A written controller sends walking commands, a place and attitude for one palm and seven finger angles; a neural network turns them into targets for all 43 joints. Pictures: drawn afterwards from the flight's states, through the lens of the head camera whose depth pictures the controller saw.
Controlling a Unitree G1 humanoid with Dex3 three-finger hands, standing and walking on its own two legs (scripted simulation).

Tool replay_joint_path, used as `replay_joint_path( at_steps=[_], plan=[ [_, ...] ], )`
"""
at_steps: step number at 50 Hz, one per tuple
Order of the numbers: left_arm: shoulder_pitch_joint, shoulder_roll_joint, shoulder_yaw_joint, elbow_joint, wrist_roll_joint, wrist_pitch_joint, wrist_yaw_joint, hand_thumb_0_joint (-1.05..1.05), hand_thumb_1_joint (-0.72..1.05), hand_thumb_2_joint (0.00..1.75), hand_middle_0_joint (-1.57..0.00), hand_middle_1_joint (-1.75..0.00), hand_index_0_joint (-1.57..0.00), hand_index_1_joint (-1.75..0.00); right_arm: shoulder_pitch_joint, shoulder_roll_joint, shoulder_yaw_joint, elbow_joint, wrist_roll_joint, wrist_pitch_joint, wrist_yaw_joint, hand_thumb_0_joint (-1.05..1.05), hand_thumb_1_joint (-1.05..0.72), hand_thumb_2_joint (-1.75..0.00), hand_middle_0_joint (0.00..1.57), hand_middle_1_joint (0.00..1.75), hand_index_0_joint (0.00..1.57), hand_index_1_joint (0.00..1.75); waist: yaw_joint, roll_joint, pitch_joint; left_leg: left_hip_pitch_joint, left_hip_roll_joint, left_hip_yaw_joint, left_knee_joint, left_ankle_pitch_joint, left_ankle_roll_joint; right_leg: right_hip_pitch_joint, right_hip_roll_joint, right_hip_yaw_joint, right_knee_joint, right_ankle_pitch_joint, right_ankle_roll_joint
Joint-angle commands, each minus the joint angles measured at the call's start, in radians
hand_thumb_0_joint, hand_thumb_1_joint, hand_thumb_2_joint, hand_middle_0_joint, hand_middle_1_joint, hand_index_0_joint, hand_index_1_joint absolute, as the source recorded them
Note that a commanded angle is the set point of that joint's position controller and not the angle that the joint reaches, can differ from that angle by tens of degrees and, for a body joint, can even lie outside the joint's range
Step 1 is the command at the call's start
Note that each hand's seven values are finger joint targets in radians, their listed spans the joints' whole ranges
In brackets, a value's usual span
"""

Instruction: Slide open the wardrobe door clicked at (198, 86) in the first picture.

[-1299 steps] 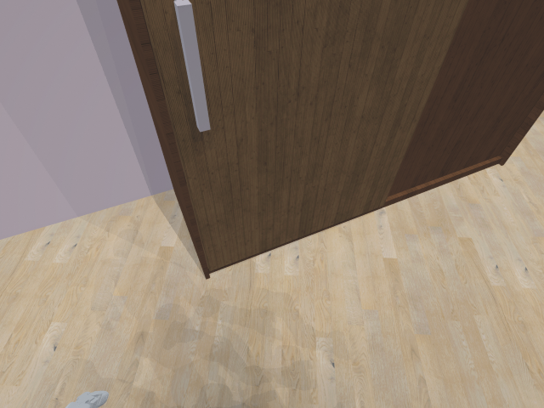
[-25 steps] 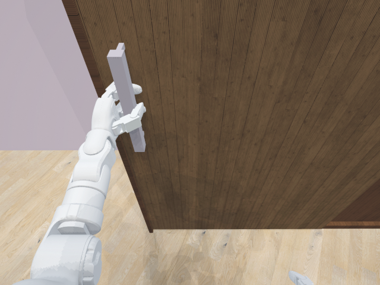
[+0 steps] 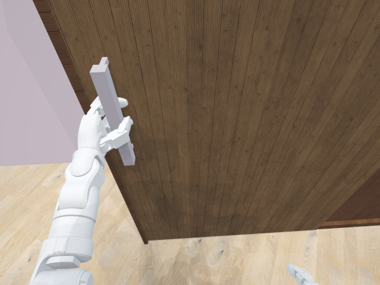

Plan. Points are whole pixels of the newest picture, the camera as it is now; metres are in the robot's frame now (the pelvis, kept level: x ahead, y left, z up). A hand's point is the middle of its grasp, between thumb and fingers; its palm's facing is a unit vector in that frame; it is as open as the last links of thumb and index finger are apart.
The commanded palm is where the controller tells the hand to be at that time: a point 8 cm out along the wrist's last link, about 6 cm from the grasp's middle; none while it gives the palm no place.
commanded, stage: tug the door sideways, standing still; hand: left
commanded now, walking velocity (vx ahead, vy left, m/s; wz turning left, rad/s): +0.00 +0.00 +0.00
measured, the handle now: (118, 117) +0.44 +0.17 +0.13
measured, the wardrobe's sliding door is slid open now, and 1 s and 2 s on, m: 0.00 0.05 0.17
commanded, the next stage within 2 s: step sideways, sliding the door along in 0.66 s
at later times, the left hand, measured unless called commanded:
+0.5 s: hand (127, 131) +0.39 +0.14 +0.14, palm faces +0.13 -0.99 -0.02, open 6.2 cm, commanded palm +0.36 +0.14 +0.14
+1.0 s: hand (145, 131) +0.39 +0.10 +0.14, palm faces +0.05 -0.99 -0.10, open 6.4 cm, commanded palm +0.37 +0.14 +0.14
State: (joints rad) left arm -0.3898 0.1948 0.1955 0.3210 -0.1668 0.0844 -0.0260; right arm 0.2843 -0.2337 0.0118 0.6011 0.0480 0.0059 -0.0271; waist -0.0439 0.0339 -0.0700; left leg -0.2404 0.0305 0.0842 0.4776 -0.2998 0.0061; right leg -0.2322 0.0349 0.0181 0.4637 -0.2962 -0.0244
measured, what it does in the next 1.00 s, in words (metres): stands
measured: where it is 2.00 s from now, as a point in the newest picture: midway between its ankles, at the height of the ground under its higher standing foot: outside the picture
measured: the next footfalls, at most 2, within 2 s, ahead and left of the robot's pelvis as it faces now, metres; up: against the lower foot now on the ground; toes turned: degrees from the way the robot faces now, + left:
right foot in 1.62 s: +0.13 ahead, -0.34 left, +0.00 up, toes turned -1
left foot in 1.76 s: +0.05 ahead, -0.03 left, +0.00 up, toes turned +15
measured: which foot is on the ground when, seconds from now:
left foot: down 0.00-1.00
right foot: down 0.00-1.00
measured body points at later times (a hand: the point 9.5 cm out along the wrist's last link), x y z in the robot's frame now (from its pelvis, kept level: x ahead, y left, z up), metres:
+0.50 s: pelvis -0.01 +0.00 +0.00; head +0.01 -0.02 +0.45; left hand +0.38 +0.19 +0.15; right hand +0.15 -0.21 -0.12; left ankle -0.04 +0.11 -0.74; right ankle -0.04 -0.11 -0.74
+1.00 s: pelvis -0.03 -0.01 -0.01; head +0.00 -0.03 +0.43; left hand +0.38 +0.16 +0.14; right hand +0.10 -0.24 -0.14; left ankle -0.04 +0.11 -0.74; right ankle -0.04 -0.11 -0.72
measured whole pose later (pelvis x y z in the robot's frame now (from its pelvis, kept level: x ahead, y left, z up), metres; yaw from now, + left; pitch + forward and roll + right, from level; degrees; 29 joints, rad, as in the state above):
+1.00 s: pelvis -0.03 -0.01 -0.01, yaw +1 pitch +0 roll +0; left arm -0.65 0.20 0.02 0.59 -0.13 -0.07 0.10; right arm 0.23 -0.20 0.02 0.69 0.03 -0.01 -0.10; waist -0.01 0.05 0.06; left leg -0.30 0.05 0.05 0.65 -0.35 0.00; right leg -0.35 0.03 -0.02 0.78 -0.47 -0.02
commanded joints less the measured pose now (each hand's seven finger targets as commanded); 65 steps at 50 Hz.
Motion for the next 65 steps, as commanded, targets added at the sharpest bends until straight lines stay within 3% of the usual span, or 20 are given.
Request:
replay_joint_path(
  at_steps=[1, 7, 12, 28, 38, 39, 40, 41, 44, 47, 51, 53, 55, 56, 58, 61, 62, 63, 64, 65],
  plan=[
    [-0.148, 0.152, 0.027, -0.356, -0.018, -0.05, -0.032, 0.0, 0.9, 0.9, -0.45, -1.4, -0.45, -1.4, -0.1, -0.12, -0.044, -0.156, -0.005, -0.044, -0.01, 0.0, -0.9, -0.9, 0.2, 0.3, 0.2, 0.3, 0.093, -0.022, -0.335, 0.167, -0.009, -0.032, 0.025, 0.671, 0.022, 0.208, -0.02, -0.051, 0.023, 0.73, 0.003],
    [-0.472, 0.039, -0.102, -0.27, 0.005, 0.011, 0.009, 0.0, 0.9, 0.9, -0.45, -1.4, -0.45, -1.4, -0.075, -0.116, -0.044, -0.094, -0.011, -0.031, -0.03, 0.0, -0.9, -0.9, 0.2, 0.3, 0.2, 0.3, -0.004, -0.02, -0.263, 0.208, -0.009, -0.059, 0.05, 0.634, 0.025, 0.062, -0.012, -0.058, 0.003, 0.646, 0.011],
    [-0.557, -0.037, -0.186, -0.263, 0.03, -0.004, 0.03, 0.0, 0.9, 0.9, -0.45, -1.4, -0.45, -1.4, -0.06, -0.109, -0.048, -0.07, -0.026, -0.032, -0.028, 0.0, -0.9, -0.9, 0.2, 0.3, 0.2, 0.3, -0.015, -0.011, -0.361, 0.27, -0.012, -0.086, 0.077, 0.699, 0.019, 0.039, -0.016, -0.066, 0.024, 0.64, 0.009],
    [-0.79, -0.245, -0.376, -0.063, 0.017, -0.123, 0.03, 0.0, 0.9, 0.9, -0.45, -1.4, -0.45, -1.4, -0.071, -0.096, -0.032, -0.035, -0.021, -0.08, -0.01, 0.0, -0.9, -0.9, 0.2, 0.3, 0.2, 0.3, -0.051, -0.043, -0.311, 0.236, -0.017, -0.134, 0.076, 0.464, 0.02, -0.074, -0.01, -0.085, 0.031, 0.418, 0.002],
    [-0.937, -0.253, -0.377, 0.016, 0.024, -0.17, 0.082, 0.0, 0.9, 0.9, -0.45, -1.4, -0.45, -1.4, -0.043, -0.101, -0.034, 0.007, -0.022, -0.114, 0.001, 0.0, -0.9, -0.9, 0.2, 0.3, 0.2, 0.3, -0.063, -0.036, -0.321, 0.216, -0.02, -0.143, 0.071, 0.38, 0.012, -0.114, -0.006, -0.084, 0.035, 0.338, 0.001],
    [-0.894, 0.255, -0.056, 0.04, 0.097, -0.219, 0.121, 0.0, 0.9, 0.9, -0.45, -1.4, -0.45, -1.4, -0.053, -0.158, -0.044, 0.008, -0.013, -0.089, -0.045, 0.0, -0.9, -0.9, 0.2, 0.3, 0.2, 0.3, 0.011, -0.079, -0.301, 0.14, 0.059, -0.14, 0.065, 0.332, 0.063, -0.047, -0.064, -0.026, 0.018, 0.263, 0.029],
    [-0.829, 0.077, -0.184, 0.059, 0.089, -0.232, 0.106, 0.0, 0.9, 0.9, -0.45, -1.4, -0.45, -1.4, -0.071, -0.118, -0.036, 0.003, -0.016, -0.075, -0.056, 0.0, -0.9, -0.9, 0.2, 0.3, 0.2, 0.3, -0.004, -0.111, -0.267, 0.124, 0.055, -0.122, 0.044, 0.277, 0.065, -0.002, -0.074, -0.032, 0.015, 0.272, 0.036],
    [-0.819, 0.051, -0.212, 0.048, 0.081, -0.241, 0.095, 0.0, 0.9, 0.9, -0.45, -1.4, -0.45, -1.4, -0.087, -0.12, -0.035, -0.01, -0.013, -0.073, -0.066, 0.0, -0.9, -0.9, 0.2, 0.3, 0.2, 0.3, -0.005, -0.079, -0.267, 0.124, 0.079, -0.136, 0.032, 0.24, 0.068, 0.001, -0.074, -0.044, 0.047, 0.231, 0.029],
    [-0.814, 0.027, -0.232, 0.03, 0.065, -0.25, 0.089, 0.0, 0.9, 0.9, -0.45, -1.4, -0.45, -1.4, -0.115, -0.121, -0.041, -0.024, -0.023, -0.068, -0.092, 0.0, -0.9, -0.9, 0.2, 0.3, 0.2, 0.3, -0.016, 0.101, -0.239, 0.191, 0.24, -0.334, -0.032, 0.118, 0.15, -0.138, -0.029, -0.049, 0.265, 0.023, 0.025],
    [-0.845, 0.053, -0.217, -0.014, 0.054, -0.241, 0.095, 0.0, 0.9, 0.9, -0.45, -1.4, -0.45, -1.4, -0.132, -0.11, -0.038, -0.028, -0.027, -0.054, -0.092, 0.0, -0.9, -0.9, 0.2, 0.3, 0.2, 0.3, -0.011, 0.124, -0.171, 0.256, 0.367, -0.502, -0.066, 0.145, 0.234, -0.29, -0.031, 0.004, 0.412, -0.237, 0.003],
    [-0.772, 0.082, -0.186, -0.013, 0.06, -0.23, 0.099, 0.0, 0.9, 0.9, -0.45, -1.4, -0.45, -1.4, -0.151, -0.133, -0.041, -0.037, -0.019, -0.04, -0.093, 0.0, -0.9, -0.9, 0.2, 0.3, 0.2, 0.3, 0.018, 0.042, -0.178, 0.066, 0.266, -0.24, 0.12, 0.224, 0.135, 0.036, -0.029, -0.041, 0.106, -0.047, -0.014],
    [-0.748, 0.098, -0.176, -0.018, 0.081, -0.224, 0.104, 0.0, 0.9, 0.9, -0.45, -1.4, -0.45, -1.4, -0.16, -0.096, -0.036, -0.049, -0.011, -0.043, -0.098, 0.0, -0.9, -0.9, 0.2, 0.3, 0.2, 0.3, 0.018, -0.181, -0.191, -0.156, 0.07, -0.01, 0.385, 0.049, 0.028, 0.203, -0.204, 0.183, -0.066, 0.1, -0.1],
    [-0.699, 0.149, -0.113, 0.042, 0.096, -0.216, 0.112, 0.0, 0.9, 0.9, -0.45, -1.4, -0.45, -1.4, -0.193, -0.097, -0.051, -0.029, -0.014, -0.056, -0.101, 0.0, -0.9, -0.9, 0.2, 0.3, 0.2, 0.3, 0.071, -0.304, -0.074, -0.365, -0.006, -0.069, 0.677, -0.292, -0.008, 0.2, -0.356, 0.416, -0.145, 0.179, -0.227],
    [-0.715, 0.127, -0.13, 0.007, 0.096, -0.215, 0.113, 0.0, 0.9, 0.9, -0.45, -1.4, -0.45, -1.4, -0.192, -0.103, -0.053, -0.014, -0.018, -0.057, -0.1, 0.0, -0.9, -0.9, 0.2, 0.3, 0.2, 0.3, 0.066, -0.223, -0.064, -0.394, 0.005, -0.098, 0.742, -0.287, -0.013, 0.229, -0.378, 0.421, -0.12, 0.294, -0.266],
    [-0.757, 0.088, -0.153, -0.083, 0.118, -0.255, 0.113, 0.0, 0.9, 0.9, -0.45, -1.4, -0.45, -1.4, -0.164, -0.08, -0.037, -0.009, -0.037, -0.062, -0.094, 0.0, -0.9, -0.9, 0.2, 0.3, 0.2, 0.3, 0.056, -0.161, -0.113, -0.304, 0.034, -0.065, 0.594, -0.236, -0.015, 0.257, -0.314, 0.227, -0.018, 0.571, -0.226],
    [-0.741, 0.079, -0.16, -0.126, 0.12, -0.278, 0.109, 0.0, 0.9, 0.9, -0.45, -1.4, -0.45, -1.4, -0.16, -0.072, -0.031, -0.011, -0.054, -0.054, -0.103, 0.0, -0.9, -0.9, 0.2, 0.3, 0.2, 0.3, 0.04, -0.189, -0.171, -0.075, 0.037, 0.036, 0.196, -0.023, -0.023, 0.176, -0.219, 0.038, 0.082, 0.538, -0.147],
    [-0.743, 0.066, -0.183, -0.166, 0.114, -0.291, 0.105, 0.0, 0.9, 0.9, -0.45, -1.4, -0.45, -1.4, -0.144, -0.07, -0.031, -0.01, -0.056, -0.059, -0.106, 0.0, -0.9, -0.9, 0.2, 0.3, 0.2, 0.3, 0.021, -0.14, -0.21, 0.111, 0.052, 0.067, 0.034, 0.124, -0.015, 0.068, -0.174, -0.01, 0.171, 0.448, -0.104],
    [-0.743, 0.063, -0.195, -0.204, 0.105, -0.304, 0.102, 0.0, 0.9, 0.9, -0.45, -1.4, -0.45, -1.4, -0.128, -0.108, -0.056, -0.009, -0.053, -0.067, -0.105, 0.0, -0.9, -0.9, 0.2, 0.3, 0.2, 0.3, -0.009, -0.018, -0.254, 0.359, 0.187, -0.103, -0.086, 0.227, 0.043, -0.151, -0.139, -0.028, 0.353, 0.308, -0.042],
    [-0.75, 0.005, -0.245, -0.27, 0.081, -0.315, 0.091, 0.0, 0.9, 0.9, -0.45, -1.4, -0.45, -1.4, -0.141, -0.138, -0.071, -0.034, -0.044, -0.074, -0.088, 0.0, -0.9, -0.9, 0.2, 0.3, 0.2, 0.3, -0.008, 0.256, -0.312, 0.57, 0.504, -0.528, -0.073, 0.526, 0.191, -0.432, -0.027, -0.016, 0.619, -0.172, 0.028],
    [-0.815, -0.005, -0.254, -0.299, 0.076, -0.325, 0.085, 0.0, 0.9, 0.9, -0.45, -1.4, -0.45, -1.4, -0.199, -0.094, -0.056, -0.042, -0.025, -0.079, -0.062, 0.0, -0.9, -0.9, 0.2, 0.3, 0.2, 0.3, 0.01, 0.162, -0.294, 0.531, 0.601, -0.59, -0.079, 0.565, 0.266, -0.443, -0.065, 0.119, 0.785, -0.222, 0.012]
  ],
)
